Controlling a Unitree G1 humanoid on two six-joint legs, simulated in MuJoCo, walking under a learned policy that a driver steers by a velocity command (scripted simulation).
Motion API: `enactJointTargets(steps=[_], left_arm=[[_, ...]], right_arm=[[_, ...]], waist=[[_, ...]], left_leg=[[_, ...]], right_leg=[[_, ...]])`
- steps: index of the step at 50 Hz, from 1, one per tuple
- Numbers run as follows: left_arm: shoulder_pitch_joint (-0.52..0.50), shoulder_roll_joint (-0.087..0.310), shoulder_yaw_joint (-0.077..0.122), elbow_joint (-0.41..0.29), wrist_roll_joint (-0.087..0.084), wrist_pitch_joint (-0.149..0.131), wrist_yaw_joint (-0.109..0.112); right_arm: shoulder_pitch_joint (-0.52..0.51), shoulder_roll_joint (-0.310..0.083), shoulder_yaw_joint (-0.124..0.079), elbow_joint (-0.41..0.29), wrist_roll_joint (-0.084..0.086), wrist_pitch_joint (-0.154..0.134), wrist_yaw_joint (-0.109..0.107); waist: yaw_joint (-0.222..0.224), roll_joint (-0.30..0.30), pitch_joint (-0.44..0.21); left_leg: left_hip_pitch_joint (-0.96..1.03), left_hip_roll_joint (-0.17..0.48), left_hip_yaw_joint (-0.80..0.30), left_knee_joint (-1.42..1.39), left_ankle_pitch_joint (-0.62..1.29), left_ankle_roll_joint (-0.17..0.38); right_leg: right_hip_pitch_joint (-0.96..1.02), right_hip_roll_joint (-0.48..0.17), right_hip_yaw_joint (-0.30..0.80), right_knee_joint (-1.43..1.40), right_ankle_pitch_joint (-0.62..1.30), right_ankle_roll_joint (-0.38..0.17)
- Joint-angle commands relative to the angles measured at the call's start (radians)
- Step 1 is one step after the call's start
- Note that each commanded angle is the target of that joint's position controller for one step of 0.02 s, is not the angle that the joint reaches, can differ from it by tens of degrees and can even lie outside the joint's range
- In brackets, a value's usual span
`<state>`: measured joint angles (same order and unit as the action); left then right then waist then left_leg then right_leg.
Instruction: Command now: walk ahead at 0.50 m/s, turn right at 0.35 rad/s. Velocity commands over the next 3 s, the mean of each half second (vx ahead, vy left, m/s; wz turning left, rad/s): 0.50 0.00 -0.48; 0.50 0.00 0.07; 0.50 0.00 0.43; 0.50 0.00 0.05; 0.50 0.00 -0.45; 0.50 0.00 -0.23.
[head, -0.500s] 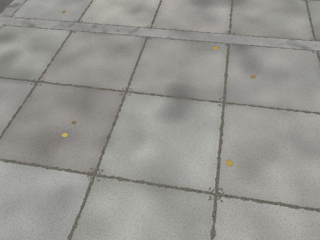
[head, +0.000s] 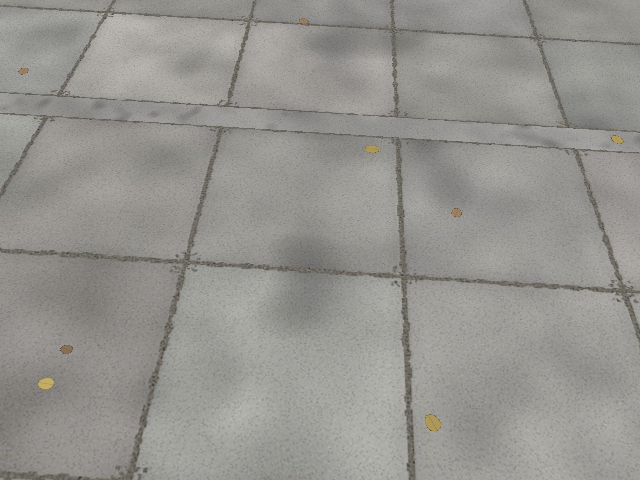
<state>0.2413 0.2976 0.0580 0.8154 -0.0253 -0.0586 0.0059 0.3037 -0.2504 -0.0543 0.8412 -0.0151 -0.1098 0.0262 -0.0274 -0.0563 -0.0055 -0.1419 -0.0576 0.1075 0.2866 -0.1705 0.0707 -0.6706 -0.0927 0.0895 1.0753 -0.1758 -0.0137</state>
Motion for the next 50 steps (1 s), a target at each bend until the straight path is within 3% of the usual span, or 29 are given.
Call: enactJointTargets(steps=[1, 5, 10, 13, 14, 15, 16, 17, 18, 19, 20, 21, 22, 24, 27, 31, 34, 37, 40, 41, 42, 43, 44, 45, 46, 47, 48, 49, 50], left_arm=[[0.03, 0.031, 0.013, -0.05, 0.003, 0.0, -0.002], [-0.1, 0.007, 0.002, -0.096, 0.009, -0.006, -0.026], [-0.245, -0.007, -0.008, -0.192, 0.005, -0.006, -0.061], [-0.226, 0.016, 0.004, -0.227, 0.002, -0.002, -0.078], [-0.173, 0.037, 0.016, -0.224, 0.003, 0.002, -0.078], [-0.058, 0.075, 0.038, -0.202, 0.001, 0.004, -0.075], [0.107, 0.137, 0.072, -0.164, 0.002, 0.007, -0.059], [0.21, 0.235, 0.095, -0.142, 0.003, 0.018, -0.033], [0.174, 0.273, 0.092, -0.177, 0.011, 0.003, -0.038], [0.191, 0.182, 0.071, -0.172, 0.016, -0.002, -0.041], [0.143, 0.144, 0.059, -0.172, 0.015, -0.008, -0.039], [0.07, 0.122, 0.051, -0.185, 0.01, -0.011, -0.04], [0.014, 0.092, 0.042, -0.202, 0.013, -0.011, -0.037], [-0.019, 0.083, 0.037, -0.216, 0.021, -0.014, -0.032], [0.017, 0.104, 0.04, -0.191, 0.02, -0.023, -0.017], [0.068, 0.11, 0.037, -0.155, 0.016, -0.02, -0.006], [0.108, 0.126, 0.037, -0.124, 0.017, -0.025, -0.01], [0.133, 0.134, 0.042, -0.09, 0.018, -0.021, -0.009], [0.108, 0.15, 0.049, -0.078, 0.017, -0.009, 0.002], [0.087, 0.159, 0.051, -0.083, 0.02, -0.005, 0.005], [0.064, 0.159, 0.049, -0.089, 0.021, 0.002, 0.009], [0.059, 0.141, 0.039, -0.103, 0.027, 0.004, 0.016], [0.156, 0.074, 0.015, -0.137, 0.044, -0.014, 0.013], [0.165, 0.042, -0.001, -0.13, 0.041, -0.037, 0.001], [0.091, 0.112, 0.011, -0.15, 0.009, -0.06, -0.015], [0.003, 0.119, 0.009, -0.175, -0.005, -0.072, -0.02], [-0.041, 0.113, 0.01, -0.186, 0.014, -0.077, -0.017], [-0.04, 0.119, 0.019, -0.189, 0.035, -0.072, -0.011], [-0.024, 0.111, 0.021, -0.191, 0.042, -0.064, -0.008]], right_arm=[[-0.049, -0.123, -0.028, -0.044, -0.003, -0.02, -0.015], [-0.024, -0.147, -0.029, -0.019, 0.004, -0.011, -0.029], [0.059, -0.172, -0.035, 0.026, 0.018, 0.026, -0.036], [0.033, -0.206, -0.043, 0.017, 0.024, 0.047, -0.046], [0.024, -0.221, -0.048, 0.011, 0.026, 0.054, -0.052], [0.011, -0.232, -0.051, 0.006, 0.026, 0.061, -0.057], [-0.005, -0.227, -0.047, -0.005, 0.031, 0.06, -0.061], [0.031, -0.142, -0.019, -0.035, -0.005, 0.042, -0.055], [0.088, -0.066, 0.011, -0.083, 0.005, -0.001, -0.032], [-0.044, -0.168, -0.015, -0.099, 0.039, -0.035, -0.016], [-0.107, -0.17, -0.014, -0.129, 0.058, -0.047, -0.011], [-0.109, -0.152, -0.012, -0.12, 0.04, -0.046, -0.019], [-0.099, -0.161, -0.021, -0.112, 0.02, -0.036, -0.025], [-0.055, -0.148, -0.026, -0.112, 0.01, -0.007, -0.024], [-0.097, -0.109, -0.016, -0.125, -0.002, 0.014, -0.03], [-0.224, -0.08, 0.001, -0.146, 0.01, 0.008, -0.021], [-0.3, -0.089, 0.004, -0.166, 0.028, 0.003, -0.006], [-0.346, -0.105, 0.001, -0.198, 0.034, -0.002, 0.013], [-0.306, -0.117, -0.003, -0.206, 0.035, -0.003, 0.031], [-0.25, -0.133, -0.012, -0.195, 0.034, 0.0, 0.031], [-0.139, -0.159, -0.029, -0.165, 0.03, 0.002, 0.027], [0.004, -0.205, -0.051, -0.133, 0.026, 0.006, 0.02], [0.112, -0.309, -0.076, -0.133, 0.017, 0.008, 0.013], [0.151, -0.266, -0.067, -0.115, 0.038, 0.012, 0.017], [0.114, -0.211, -0.049, -0.127, 0.041, 0.017, 0.013], [0.051, -0.188, -0.043, -0.149, 0.033, 0.023, 0.009], [-0.001, -0.174, -0.037, -0.161, 0.025, 0.027, 0.008], [-0.034, -0.154, -0.029, -0.175, 0.019, 0.027, 0.006], [-0.053, -0.152, -0.027, -0.186, 0.016, 0.029, 0.004]], waist=[[0.034, 0.105, 0.028], [-0.014, 0.093, 0.062], [-0.065, 0.085, 0.104], [-0.022, 0.129, 0.057], [0.013, 0.157, 0.013], [0.08, 0.164, -0.051], [0.17, 0.129, -0.134], [0.161, -0.075, -0.227], [0.08, -0.214, -0.375], [0.155, -0.06, -0.34], [0.131, -0.024, -0.197], [0.075, 0.083, -0.114], [0.04, 0.081, -0.074], [-0.003, 0.048, -0.057], [0.005, 0.028, -0.031], [0.068, -0.015, -0.009], [0.111, -0.025, 0.022], [0.121, -0.017, 0.055], [0.085, -0.027, 0.037], [0.054, -0.036, -0.005], [-0.008, -0.022, -0.075], [-0.071, 0.018, -0.166], [-0.051, 0.217, -0.3], [-0.054, 0.343, -0.37], [-0.075, 0.244, -0.263], [-0.068, 0.149, -0.15], [-0.035, 0.064, -0.059], [-0.002, 0.06, -0.039], [0.022, 0.088, -0.03]], left_leg=[[0.012, 0.288, -0.124, -0.159, 0.302, 0.132], [0.052, 0.278, -0.029, -0.169, 0.296, 0.096], [0.247, 0.339, 0.013, -0.095, 0.38, 0.085], [0.277, 0.344, 0.063, 0.04, 0.737, 0.055], [0.275, 0.34, 0.077, 0.133, 0.907, 0.045], [0.243, 0.325, 0.091, 0.294, 0.998, 0.03], [0.106, 0.282, 0.108, 0.526, 0.888, -0.006], [-0.198, 0.198, 0.103, 0.859, 0.219, -0.043], [-0.561, -0.008, -0.099, 1.152, -0.427, -0.079], [-0.666, 0.061, -0.231, 1.173, -0.359, -0.056], [-0.689, 0.099, -0.21, 1.105, -0.268, -0.038], [-0.635, 0.143, -0.202, 1.011, -0.204, -0.042], [-0.57, 0.169, -0.196, 0.931, -0.17, -0.054], [-0.487, 0.184, -0.186, 0.866, -0.129, -0.083], [-0.49, 0.181, -0.153, 0.728, -0.016, -0.126], [-0.455, 0.153, -0.13, 0.428, 0.251, -0.119], [-0.461, 0.141, -0.123, 0.329, 0.325, -0.091], [-0.56, 0.135, -0.134, 0.284, 0.228, -0.043], [-0.52, 0.105, -0.119, 0.262, 0.093, 0.007], [-0.421, 0.07, -0.089, 0.261, 0.063, 0.025], [-0.255, 0.025, -0.052, 0.235, 0.088, 0.05], [-0.021, 0.052, -0.116, 0.239, 0.148, 0.088], [0.353, 0.289, -0.522, 0.231, 0.127, 0.238], [0.518, 0.387, -0.901, 0.053, -0.058, 0.328], [0.461, 0.371, -0.844, 0.016, -0.207, 0.274], [0.32, 0.336, -0.72, 0.004, -0.19, 0.238], [0.167, 0.3, -0.629, -0.018, -0.096, 0.219], [0.078, 0.267, -0.572, -0.036, 0.004, 0.206], [0.023, 0.24, -0.542, -0.053, 0.075, 0.206]], right_leg=[[-0.067, -0.019, 0.059, -0.082, 0.158, 0.007], [-0.044, -0.007, -0.018, -0.292, 0.303, -0.007], [-0.132, 0.003, -0.09, -0.41, 0.193, -0.038], [-0.002, 0.067, -0.177, -0.435, 0.045, -0.083], [0.091, 0.107, -0.207, -0.429, -0.005, -0.103], [0.246, 0.147, -0.221, -0.457, -0.013, -0.132], [0.516, 0.16, -0.177, -0.54, 0.062, -0.176], [0.824, -0.062, 0.15, -0.531, 0.16, -0.248], [1.092, -0.271, 0.744, -0.705, 0.004, -0.463], [1.066, -0.238, 0.668, -0.762, -0.029, -0.398], [0.928, -0.197, 0.504, -0.766, 0.03, -0.35], [0.763, -0.148, 0.388, -0.776, 0.128, -0.312], [0.648, -0.112, 0.311, -0.793, 0.212, -0.292], [0.527, -0.079, 0.254, -0.835, 0.291, -0.29], [0.453, -0.053, 0.151, -0.864, 0.393, -0.285], [0.469, -0.009, 0.057, -0.863, 0.31, -0.217], [0.535, -0.059, 0.073, -0.875, 0.197, -0.209], [0.687, -0.126, 0.083, -0.841, 0.244, -0.199], [0.766, -0.151, 0.044, -0.766, 0.449, -0.165], [0.761, -0.137, 0.016, -0.705, 0.617, -0.149], [0.736, -0.099, -0.031, -0.568, 0.772, -0.126], [0.621, -0.052, -0.077, -0.357, 0.734, -0.09], [0.259, 0.075, -0.124, 0.03, 0.318, -0.014], [0.003, 0.192, -0.023, 0.228, -0.356, 0.017], [-0.11, 0.123, 0.053, 0.291, -0.326, -0.003], [-0.123, 0.08, 0.032, 0.251, -0.246, -0.015], [-0.097, 0.046, 0.014, 0.16, -0.192, -0.015], [-0.034, 0.016, 0.014, 0.08, -0.149, -0.009], [0.011, 0.009, 0.009, 0.042, -0.132, 0.002]])
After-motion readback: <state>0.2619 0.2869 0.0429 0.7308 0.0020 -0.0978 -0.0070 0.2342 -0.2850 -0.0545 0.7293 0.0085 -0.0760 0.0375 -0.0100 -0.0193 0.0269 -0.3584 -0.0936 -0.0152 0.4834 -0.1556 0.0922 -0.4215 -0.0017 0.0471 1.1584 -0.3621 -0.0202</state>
